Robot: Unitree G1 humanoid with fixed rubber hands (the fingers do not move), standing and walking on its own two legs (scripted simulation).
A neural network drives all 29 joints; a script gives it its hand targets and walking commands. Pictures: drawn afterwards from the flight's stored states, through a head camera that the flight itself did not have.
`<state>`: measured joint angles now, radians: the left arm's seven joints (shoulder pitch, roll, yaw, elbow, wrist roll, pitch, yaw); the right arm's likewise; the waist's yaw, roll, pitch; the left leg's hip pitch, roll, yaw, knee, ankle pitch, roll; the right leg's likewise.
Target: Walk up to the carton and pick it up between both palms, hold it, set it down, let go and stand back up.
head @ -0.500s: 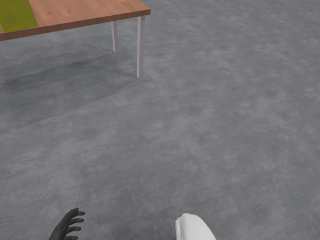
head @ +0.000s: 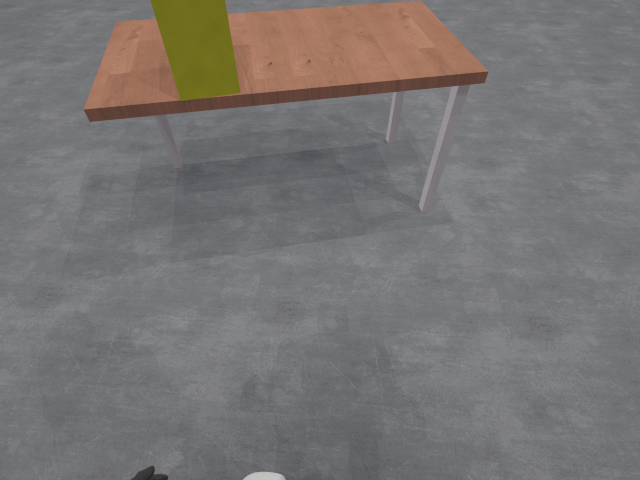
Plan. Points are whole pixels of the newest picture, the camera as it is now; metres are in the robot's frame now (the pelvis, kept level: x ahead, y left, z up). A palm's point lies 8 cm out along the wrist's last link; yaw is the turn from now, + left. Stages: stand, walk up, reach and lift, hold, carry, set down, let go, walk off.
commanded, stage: walk up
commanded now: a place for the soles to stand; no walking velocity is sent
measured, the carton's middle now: (196, 26) +1.20 +0.32 +0.03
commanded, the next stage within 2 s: none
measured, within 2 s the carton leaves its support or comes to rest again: neither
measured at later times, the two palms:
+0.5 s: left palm (114, 415) +0.23 +0.31 -0.13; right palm (431, 326) +0.36 -0.18 -0.13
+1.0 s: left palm (148, 291) +0.42 +0.30 -0.09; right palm (420, 248) +0.54 -0.20 -0.14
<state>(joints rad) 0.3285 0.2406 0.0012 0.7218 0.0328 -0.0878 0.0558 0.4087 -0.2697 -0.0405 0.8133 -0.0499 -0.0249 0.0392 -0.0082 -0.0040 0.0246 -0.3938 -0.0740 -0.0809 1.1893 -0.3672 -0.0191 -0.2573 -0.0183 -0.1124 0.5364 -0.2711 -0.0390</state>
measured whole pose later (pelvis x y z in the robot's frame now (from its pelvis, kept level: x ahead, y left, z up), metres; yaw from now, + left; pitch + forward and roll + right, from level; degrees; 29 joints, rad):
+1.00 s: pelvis +0.46 +0.05 +0.00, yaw +13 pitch -3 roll +2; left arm 0.45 0.21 0.01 0.75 0.02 -0.07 0.04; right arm 0.40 -0.30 -0.02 0.84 -0.06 0.00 0.04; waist 0.01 0.05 0.06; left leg -0.41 -0.01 0.00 1.16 -0.38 -0.03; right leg -0.23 -0.05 -0.08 0.57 -0.28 -0.03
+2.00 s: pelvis +0.67 +0.29 -0.01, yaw +10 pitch -1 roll +0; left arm 0.37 0.20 0.00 0.77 0.03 -0.03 0.05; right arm 0.22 -0.26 0.02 0.83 -0.03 0.04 0.01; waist 0.03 0.02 0.06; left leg -0.35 0.06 0.00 0.77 -0.44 -0.04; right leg -0.33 -0.07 -0.01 0.62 -0.27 0.03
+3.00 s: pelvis +0.68 +0.30 +0.00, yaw +7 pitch -2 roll +0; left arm 0.26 0.29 -0.05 0.98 0.00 0.01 0.00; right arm 0.29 -0.30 0.06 0.96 -0.01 0.00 -0.01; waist 0.00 -0.01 0.03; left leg -0.21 0.08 0.04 0.51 -0.27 -0.05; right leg -0.27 -0.03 0.06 0.53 -0.24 0.04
